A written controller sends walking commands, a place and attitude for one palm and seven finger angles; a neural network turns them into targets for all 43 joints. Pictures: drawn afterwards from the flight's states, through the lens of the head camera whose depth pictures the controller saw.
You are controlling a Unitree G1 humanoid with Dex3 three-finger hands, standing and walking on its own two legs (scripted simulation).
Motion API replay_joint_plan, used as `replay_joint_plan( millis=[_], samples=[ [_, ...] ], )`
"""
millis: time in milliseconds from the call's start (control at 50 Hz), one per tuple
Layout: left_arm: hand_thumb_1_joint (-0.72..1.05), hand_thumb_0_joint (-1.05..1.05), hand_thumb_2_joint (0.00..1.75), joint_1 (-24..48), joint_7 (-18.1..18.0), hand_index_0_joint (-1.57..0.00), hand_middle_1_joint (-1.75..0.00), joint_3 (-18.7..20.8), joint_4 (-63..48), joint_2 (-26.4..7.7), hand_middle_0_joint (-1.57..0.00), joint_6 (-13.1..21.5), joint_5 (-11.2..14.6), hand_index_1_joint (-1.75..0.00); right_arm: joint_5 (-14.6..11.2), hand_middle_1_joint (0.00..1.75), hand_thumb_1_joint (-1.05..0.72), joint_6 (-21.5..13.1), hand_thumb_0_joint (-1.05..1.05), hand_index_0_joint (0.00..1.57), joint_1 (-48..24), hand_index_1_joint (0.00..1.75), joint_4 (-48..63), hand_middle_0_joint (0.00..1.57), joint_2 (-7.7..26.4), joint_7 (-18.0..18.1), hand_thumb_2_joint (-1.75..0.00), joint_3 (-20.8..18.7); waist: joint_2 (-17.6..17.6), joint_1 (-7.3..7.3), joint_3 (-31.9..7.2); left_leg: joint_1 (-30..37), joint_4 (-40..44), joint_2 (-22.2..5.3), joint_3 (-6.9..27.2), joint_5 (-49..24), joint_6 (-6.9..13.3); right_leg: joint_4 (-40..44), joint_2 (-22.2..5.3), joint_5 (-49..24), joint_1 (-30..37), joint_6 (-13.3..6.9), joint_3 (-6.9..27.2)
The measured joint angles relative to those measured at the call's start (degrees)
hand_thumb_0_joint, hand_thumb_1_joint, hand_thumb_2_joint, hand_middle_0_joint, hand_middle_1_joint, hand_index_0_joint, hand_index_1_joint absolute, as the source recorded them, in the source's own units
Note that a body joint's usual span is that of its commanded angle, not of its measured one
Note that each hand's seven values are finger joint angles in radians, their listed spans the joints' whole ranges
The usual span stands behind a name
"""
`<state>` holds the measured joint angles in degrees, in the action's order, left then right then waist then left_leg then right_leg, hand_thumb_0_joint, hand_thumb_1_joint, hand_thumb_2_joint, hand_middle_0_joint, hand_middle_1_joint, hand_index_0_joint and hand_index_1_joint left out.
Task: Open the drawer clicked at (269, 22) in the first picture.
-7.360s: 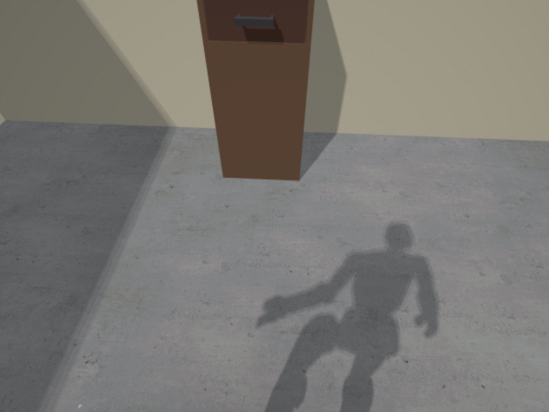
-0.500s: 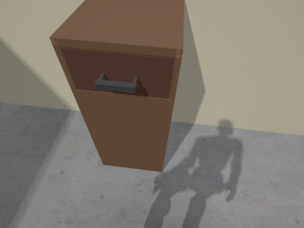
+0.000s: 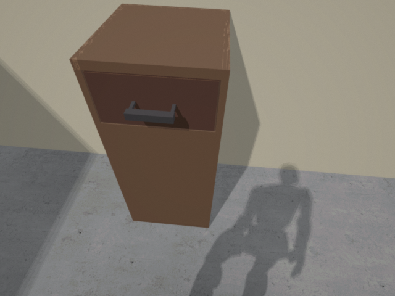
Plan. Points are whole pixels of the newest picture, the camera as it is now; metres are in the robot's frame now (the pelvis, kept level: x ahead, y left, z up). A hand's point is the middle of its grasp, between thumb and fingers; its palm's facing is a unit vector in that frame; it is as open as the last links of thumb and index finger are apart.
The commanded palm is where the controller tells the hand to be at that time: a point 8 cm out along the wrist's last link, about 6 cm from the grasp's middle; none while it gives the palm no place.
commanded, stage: come to a stop and stand still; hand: left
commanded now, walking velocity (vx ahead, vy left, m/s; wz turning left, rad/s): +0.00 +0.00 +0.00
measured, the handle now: (151, 111) +0.58 +0.17 +0.04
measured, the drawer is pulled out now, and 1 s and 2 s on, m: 0.00 0.00 0.00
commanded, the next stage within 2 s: look again from close up in 0.04 s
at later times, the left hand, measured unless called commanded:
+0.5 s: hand out of the picture +0.02 +0.17 -0.17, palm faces +0.00 -0.98 -0.22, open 7.3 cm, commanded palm none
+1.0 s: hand (110, 265) +0.19 +0.19 -0.05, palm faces -0.06 -0.62 -0.78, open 7.6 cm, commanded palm +0.15 +0.20 -0.03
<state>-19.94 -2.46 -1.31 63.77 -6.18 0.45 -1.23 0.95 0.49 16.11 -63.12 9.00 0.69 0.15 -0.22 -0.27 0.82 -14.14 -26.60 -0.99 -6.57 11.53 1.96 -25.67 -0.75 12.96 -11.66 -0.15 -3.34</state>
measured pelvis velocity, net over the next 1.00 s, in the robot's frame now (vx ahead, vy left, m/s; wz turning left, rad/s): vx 0.02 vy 0.00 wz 0.02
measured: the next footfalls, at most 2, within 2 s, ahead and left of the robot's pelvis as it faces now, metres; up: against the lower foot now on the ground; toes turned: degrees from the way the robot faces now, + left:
none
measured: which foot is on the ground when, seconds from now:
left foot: down 0.00-1.00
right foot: down 0.00-1.00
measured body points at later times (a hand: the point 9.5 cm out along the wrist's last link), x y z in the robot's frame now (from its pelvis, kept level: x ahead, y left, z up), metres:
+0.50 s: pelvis +0.01 +0.00 +0.00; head +0.01 -0.02 +0.45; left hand +0.02 +0.22 -0.15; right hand +0.00 -0.21 -0.17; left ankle +0.03 +0.09 -0.74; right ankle +0.01 -0.12 -0.74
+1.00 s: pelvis +0.02 +0.00 -0.02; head +0.02 -0.04 +0.43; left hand +0.19 +0.22 -0.01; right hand +0.15 -0.26 -0.13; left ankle +0.03 +0.09 -0.74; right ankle +0.01 -0.12 -0.74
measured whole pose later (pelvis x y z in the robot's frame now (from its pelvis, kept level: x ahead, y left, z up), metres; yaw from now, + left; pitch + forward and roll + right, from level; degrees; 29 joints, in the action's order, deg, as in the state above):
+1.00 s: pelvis +0.02 +0.00 -0.02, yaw +1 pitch +4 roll +1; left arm -25.8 -17.7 -8.4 2.6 -16.2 -7.6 -27.4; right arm -0.5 -14.1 16.1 -43.5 15.6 4.1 -0.8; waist -3.5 0.7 -4.6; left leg -22.1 -35.8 0.6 -6.1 17.4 2.3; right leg -38.9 -3.1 21.5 -21.0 -0.4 -3.6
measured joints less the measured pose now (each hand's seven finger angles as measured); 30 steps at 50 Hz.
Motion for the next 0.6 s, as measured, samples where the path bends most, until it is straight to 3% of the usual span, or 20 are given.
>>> replay_joint_plan(
  millis=[120,300,600],
  samples=[
    [0.91,0.0,0.9,-0.7,0.2,-0.2,-0.3,-0.3,-1.0,-0.2,-0.21,0.0,0.1,-0.3,0.4,0.3,-0.91,-0.3,0.01,0.2,3.3,0.3,2.6,0.2,0.1,-0.5,-0.89,-0.1,-1.6,1.54,-0.4,-2.4,-4.4,0.3,-0.1,2.3,0.9,-5.1,-0.6,2.7,-2.7,-0.2,0.1],
    [0.91,0.0,0.9,0.9,0.1,-0.19,-0.3,0.3,-2.5,-1.7,-0.2,0.4,0.3,-0.3,0.4,0.3,-0.91,-0.6,0.01,0.2,4.0,0.3,1.5,0.2,-0.9,-0.6,-0.89,0.8,-2.5,1.3,-1.3,-0.6,-1.9,1.2,-0.9,1.5,0.9,-5.1,-1.3,3.0,-2.3,0.3,1.0],
    [0.93,0.01,0.9,2.3,0.1,-0.2,-0.3,0.4,-1.0,-1.5,-0.2,0.4,0.5,-0.3,0.1,0.3,-0.91,-1.6,0.01,0.2,1.4,0.3,-1.2,0.2,-0.6,0.1,-0.89,1.0,-0.4,0.81,-0.1,1.9,0.6,0.7,-0.9,1.5,0.2,-2.3,-0.6,2.7,0.3,-0.1,1.1]
  ],
)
